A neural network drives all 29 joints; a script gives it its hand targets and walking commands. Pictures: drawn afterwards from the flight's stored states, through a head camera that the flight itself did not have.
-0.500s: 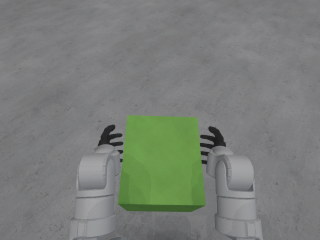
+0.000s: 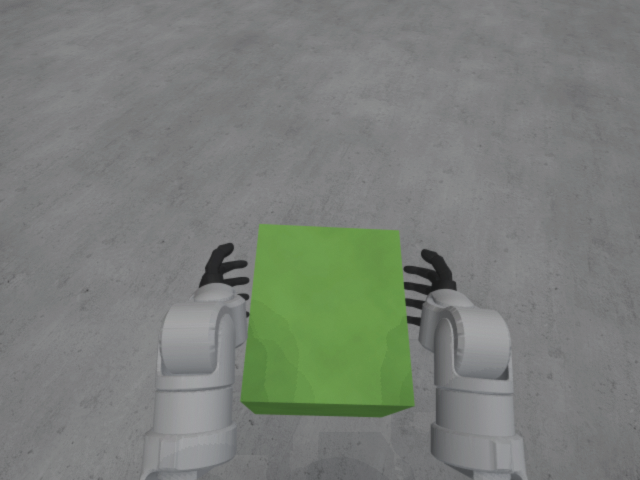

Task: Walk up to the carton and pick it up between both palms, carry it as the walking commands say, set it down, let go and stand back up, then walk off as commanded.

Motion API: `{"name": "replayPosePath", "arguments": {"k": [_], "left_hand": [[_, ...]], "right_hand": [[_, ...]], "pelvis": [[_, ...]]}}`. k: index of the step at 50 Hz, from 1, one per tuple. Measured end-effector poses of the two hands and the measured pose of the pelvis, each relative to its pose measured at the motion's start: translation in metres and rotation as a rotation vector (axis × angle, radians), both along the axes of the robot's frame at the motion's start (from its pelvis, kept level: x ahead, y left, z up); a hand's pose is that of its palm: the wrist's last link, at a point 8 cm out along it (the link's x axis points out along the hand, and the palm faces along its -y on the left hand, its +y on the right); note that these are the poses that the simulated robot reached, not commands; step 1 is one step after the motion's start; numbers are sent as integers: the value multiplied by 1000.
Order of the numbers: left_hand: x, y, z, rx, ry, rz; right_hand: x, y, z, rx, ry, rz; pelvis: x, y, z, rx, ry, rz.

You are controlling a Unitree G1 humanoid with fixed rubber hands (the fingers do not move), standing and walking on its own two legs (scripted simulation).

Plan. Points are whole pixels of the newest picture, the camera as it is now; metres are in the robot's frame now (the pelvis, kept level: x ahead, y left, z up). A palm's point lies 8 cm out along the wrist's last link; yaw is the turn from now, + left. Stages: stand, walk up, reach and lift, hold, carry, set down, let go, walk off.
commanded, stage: carry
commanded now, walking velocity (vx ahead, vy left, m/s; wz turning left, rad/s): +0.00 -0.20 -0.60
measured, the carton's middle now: (323, 326) +0.33 +0.00 -0.01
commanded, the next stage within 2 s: none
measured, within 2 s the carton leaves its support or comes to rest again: neither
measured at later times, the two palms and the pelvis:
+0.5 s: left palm (398, 312) +0.28 -0.08 +0.11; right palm out of the picture +0.21 -0.32 +0.11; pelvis -0.05 -0.11 +0.01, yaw -20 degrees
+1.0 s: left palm (624, 409) +0.19 -0.28 +0.09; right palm out of the picture +0.04 -0.49 +0.11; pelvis -0.13 -0.22 +0.02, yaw -37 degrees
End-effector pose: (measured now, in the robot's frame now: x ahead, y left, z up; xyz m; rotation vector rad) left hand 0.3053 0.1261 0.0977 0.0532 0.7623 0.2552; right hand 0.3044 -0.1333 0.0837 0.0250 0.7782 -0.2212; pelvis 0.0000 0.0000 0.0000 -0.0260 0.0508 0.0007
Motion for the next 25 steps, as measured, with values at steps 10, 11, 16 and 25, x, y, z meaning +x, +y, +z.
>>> {"name": "replayPosePath", "arguments": {"k": [10, 11, 16, 25], "left_hand": [[2, -85, -16, -46, 18, -186], [2, -90, -17, -55, 8, -196], [-12, -116, -17, -74, 33, -225], [-23, -203, 14, -61, -12, -270]], "right_hand": [[-42, -81, 1, -42, 15, -197], [-44, -86, 3, -52, 4, -205], [-64, -111, 10, -84, 31, -214], [-97, -191, 29, -65, -12, -286]], "pelvis": [[-18, -36, -1, 14, 14, -133], [-19, -38, -4, 9, 17, -149], [-27, -57, 5, 6, -2, -238], [-49, -115, 14, -31, -6, -341]]}}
